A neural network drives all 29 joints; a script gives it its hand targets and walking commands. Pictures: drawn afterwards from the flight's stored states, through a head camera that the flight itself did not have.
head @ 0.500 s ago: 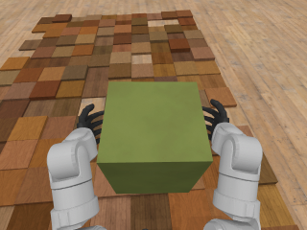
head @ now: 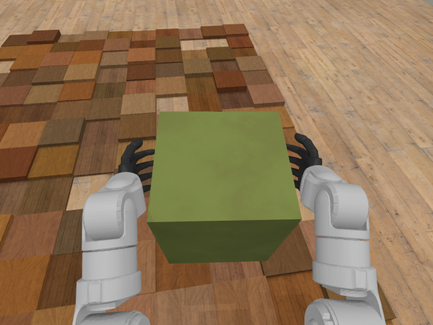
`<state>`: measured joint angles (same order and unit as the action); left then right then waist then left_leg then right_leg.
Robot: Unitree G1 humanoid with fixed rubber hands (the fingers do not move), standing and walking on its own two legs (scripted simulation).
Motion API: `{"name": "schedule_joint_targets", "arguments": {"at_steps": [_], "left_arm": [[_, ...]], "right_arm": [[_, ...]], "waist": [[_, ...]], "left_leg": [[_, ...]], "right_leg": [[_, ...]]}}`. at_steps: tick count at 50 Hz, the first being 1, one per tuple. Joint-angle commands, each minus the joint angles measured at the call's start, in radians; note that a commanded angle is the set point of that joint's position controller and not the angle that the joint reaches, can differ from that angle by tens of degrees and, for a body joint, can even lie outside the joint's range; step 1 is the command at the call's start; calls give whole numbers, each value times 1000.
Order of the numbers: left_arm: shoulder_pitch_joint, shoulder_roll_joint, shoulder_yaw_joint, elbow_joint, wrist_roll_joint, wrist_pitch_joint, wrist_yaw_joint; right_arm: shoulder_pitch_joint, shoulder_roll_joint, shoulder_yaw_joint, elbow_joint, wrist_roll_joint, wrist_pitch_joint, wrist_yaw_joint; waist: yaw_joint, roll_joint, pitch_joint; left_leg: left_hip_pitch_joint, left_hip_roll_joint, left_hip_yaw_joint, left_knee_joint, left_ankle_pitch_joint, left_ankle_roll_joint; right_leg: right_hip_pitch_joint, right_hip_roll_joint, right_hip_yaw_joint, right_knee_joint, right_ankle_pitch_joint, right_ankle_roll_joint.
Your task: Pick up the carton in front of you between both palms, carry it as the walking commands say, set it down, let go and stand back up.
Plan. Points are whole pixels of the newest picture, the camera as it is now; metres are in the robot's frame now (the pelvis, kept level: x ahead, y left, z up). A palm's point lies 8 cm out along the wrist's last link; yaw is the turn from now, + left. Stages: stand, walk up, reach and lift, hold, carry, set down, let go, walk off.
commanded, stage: carry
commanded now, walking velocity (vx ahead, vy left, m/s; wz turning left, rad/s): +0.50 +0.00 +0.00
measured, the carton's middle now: (219, 194) +0.37 +0.01 +0.04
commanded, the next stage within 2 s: none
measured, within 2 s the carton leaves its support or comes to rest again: neither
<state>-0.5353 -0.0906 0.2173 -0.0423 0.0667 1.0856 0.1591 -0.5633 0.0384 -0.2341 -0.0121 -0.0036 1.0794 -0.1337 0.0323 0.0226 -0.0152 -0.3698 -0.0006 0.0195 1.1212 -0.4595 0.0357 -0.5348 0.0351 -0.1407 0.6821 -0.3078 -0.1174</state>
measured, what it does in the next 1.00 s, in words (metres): walks ahead: left foot, then right foot 0.03 m lower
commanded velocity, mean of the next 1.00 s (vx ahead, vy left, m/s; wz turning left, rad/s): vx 0.50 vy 0.00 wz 0.00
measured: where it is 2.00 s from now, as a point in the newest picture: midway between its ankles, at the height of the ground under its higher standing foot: (227, 144)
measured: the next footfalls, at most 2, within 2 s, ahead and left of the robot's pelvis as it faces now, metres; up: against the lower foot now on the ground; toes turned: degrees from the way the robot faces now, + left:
left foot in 0.32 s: +0.36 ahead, +0.12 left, +0.01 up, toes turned +6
right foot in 0.80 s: +0.65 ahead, -0.09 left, -0.02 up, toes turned -7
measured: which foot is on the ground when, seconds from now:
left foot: up 0.00-0.30, down 0.32-0.82, up 0.84-1.00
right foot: down 0.00-0.34, up 0.36-0.78, down 0.80-1.00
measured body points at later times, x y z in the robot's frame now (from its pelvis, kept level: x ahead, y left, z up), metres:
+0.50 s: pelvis +0.31 +0.05 +0.04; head +0.31 +0.05 +0.49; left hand +0.63 +0.17 +0.18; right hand +0.60 -0.13 +0.19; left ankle +0.32 +0.12 -0.70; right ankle +0.27 -0.08 -0.63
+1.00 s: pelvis +0.60 -0.03 +0.00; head +0.65 -0.04 +0.45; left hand +0.92 +0.13 +0.05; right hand +0.93 -0.17 +0.05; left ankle +0.58 +0.11 -0.65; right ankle +0.60 -0.08 -0.73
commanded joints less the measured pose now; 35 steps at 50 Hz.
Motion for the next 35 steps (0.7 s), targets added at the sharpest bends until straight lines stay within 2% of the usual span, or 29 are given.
{"name": "schedule_joint_targets", "arguments": {"at_steps": [1,2,3,5,7,8,9,12,13,14,15,16,17,18,19,20,21,22,23,25,29,30,35], "left_arm": [[-691,-828,-683,-168,-365,8,-93],[-715,-856,-703,-197,-395,15,-101],[-732,-881,-717,-229,-422,23,-108],[-703,-898,-727,-280,-451,43,-122],[-616,-895,-722,-298,-442,71,-133],[-563,-890,-721,-306,-431,84,-138],[-517,-882,-723,-321,-419,97,-142],[-439,-838,-735,-394,-399,130,-151],[-418,-816,-740,-418,-391,140,-151],[-405,-792,-745,-440,-386,151,-148],[-388,-766,-745,-459,-378,163,-145],[-397,-729,-739,-482,-370,176,-139],[-400,-702,-730,-494,-369,194,-134],[-412,-684,-720,-500,-369,207,-128],[-433,-685,-707,-505,-368,217,-123],[-427,-679,-688,-504,-364,227,-119],[-433,-687,-681,-494,-355,234,-116],[-432,-698,-675,-482,-344,239,-113],[-425,-699,-666,-463,-330,243,-110],[-427,-697,-661,-420,-305,248,-106],[-440,-708,-650,-307,-278,244,-102],[-454,-712,-645,-276,-274,240,-103],[-527,-751,-604,-119,-268,198,-116]], "right_arm": [[-569,848,595,-109,210,26,63],[-555,852,585,-123,198,35,60],[-542,858,585,-142,189,42,58],[-487,867,590,-187,171,58,54],[-402,860,599,-227,146,75,52],[-364,859,611,-257,139,84,54],[-341,859,628,-293,138,94,57],[-325,842,696,-411,169,127,71],[-329,831,714,-446,187,139,75],[-327,817,731,-472,206,152,80],[-317,796,741,-486,225,164,84],[-306,777,742,-492,239,178,88],[-311,732,734,-506,243,191,88],[-339,712,738,-502,256,204,85],[-367,713,744,-529,290,219,88],[-383,737,761,-539,316,230,93],[-419,757,770,-544,344,238,100],[-450,776,778,-541,363,242,107],[-460,787,781,-525,373,246,114],[-461,787,771,-474,376,251,125],[-452,794,722,-328,342,245,129],[-456,792,706,-289,327,239,128],[-478,821,626,-113,234,192,111]], "waist": [[33,-58,-498],[30,-52,-491],[25,-57,-492],[31,-100,-480],[29,-118,-461],[29,-119,-437],[30,-123,-410],[25,-202,-366],[12,-213,-374],[-16,-204,-397],[-43,-165,-438],[-66,-111,-492],[-85,88,-534],[-80,263,-499],[-75,182,-481],[-84,84,-451],[-76,16,-416],[-65,21,-401],[-61,41,-402],[-67,94,-394],[-67,117,-360],[-76,112,-336],[-93,94,-255]], "left_leg": [[-444,12,-68,233,19,13],[-441,30,-66,170,45,9],[-416,40,-60,95,67,2],[-386,33,-19,-31,86,-16],[-379,38,5,-160,118,-31],[-370,37,23,-249,137,-39],[-316,24,56,-356,144,-43],[-155,-25,147,-544,296,-37],[-75,-33,164,-591,325,-30],[55,-47,197,-644,374,-22],[225,-62,231,-675,364,-11],[419,4,135,-655,294,10],[557,247,-299,-720,162,98],[647,374,-620,-806,281,223],[628,396,-583,-767,326,253],[550,371,-500,-752,411,239],[467,345,-408,-763,452,206],[420,319,-340,-785,449,178],[384,300,-276,-806,432,158],[364,283,-209,-832,460,158],[362,234,-76,-824,554,126],[400,221,-60,-815,578,121],[399,201,-9,-771,491,99]], "right_leg": [[743,-333,570,-243,424,-151],[720,-322,516,-247,431,-124],[703,-304,469,-265,387,-100],[679,-296,409,-307,386,-95],[686,-294,360,-336,413,-99],[682,-282,325,-351,417,-89],[643,-268,276,-365,420,-70],[584,-229,158,-358,536,-8],[570,-224,127,-324,571,9],[528,-210,72,-237,638,31],[465,-187,17,-118,669,54],[334,-158,-3,37,510,79],[116,-74,-1,300,210,113],[-149,42,80,504,-177,110],[-220,-25,162,622,-201,78],[-224,-62,177,609,-165,67],[-204,-93,182,539,-116,68],[-180,-116,180,454,-89,75],[-134,-116,158,374,-86,85],[-96,-96,113,242,-72,101],[-55,-84,56,45,137,111],[-94,-87,64,6,226,110],[-48,-79,62,-167,365,88]]}}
